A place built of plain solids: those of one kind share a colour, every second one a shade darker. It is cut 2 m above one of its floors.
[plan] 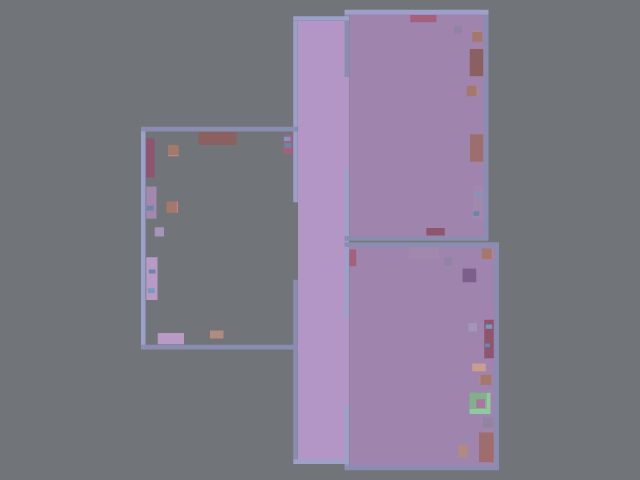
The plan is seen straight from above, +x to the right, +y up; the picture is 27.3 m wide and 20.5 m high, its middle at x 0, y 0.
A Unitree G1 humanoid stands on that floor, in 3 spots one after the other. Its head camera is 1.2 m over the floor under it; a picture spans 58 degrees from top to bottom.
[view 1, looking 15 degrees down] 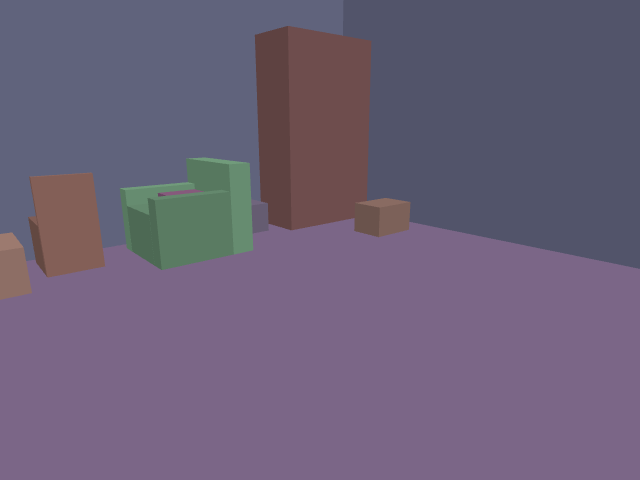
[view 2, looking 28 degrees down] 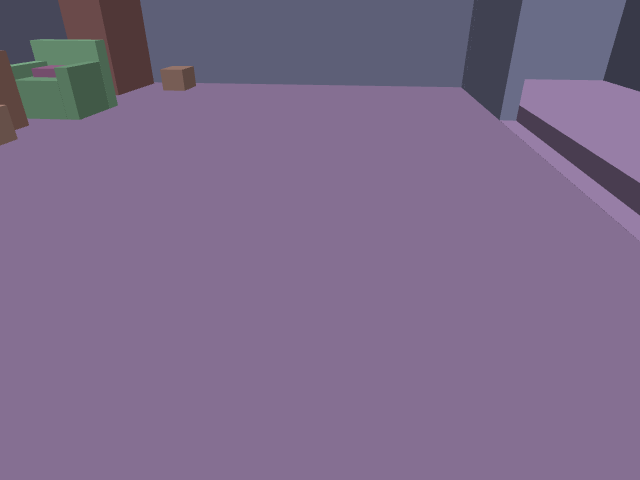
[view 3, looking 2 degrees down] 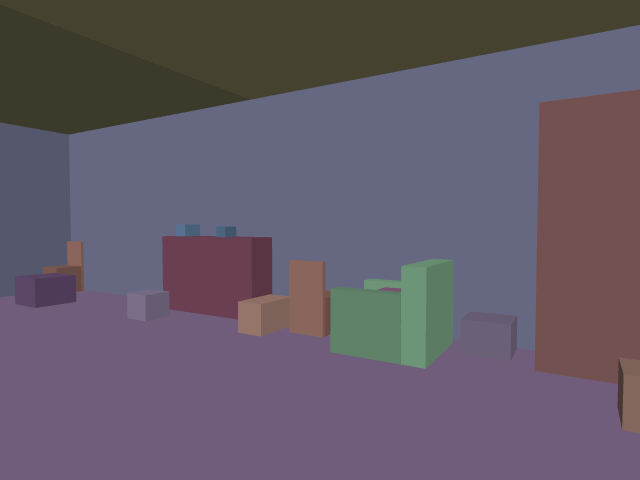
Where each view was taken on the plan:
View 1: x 2.88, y -5.25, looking -41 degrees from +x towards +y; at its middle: floor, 4.64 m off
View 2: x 2.88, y -1.45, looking -84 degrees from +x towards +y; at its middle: floor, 2.56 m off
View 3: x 2.88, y -8.52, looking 31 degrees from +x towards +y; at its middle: wall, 5.33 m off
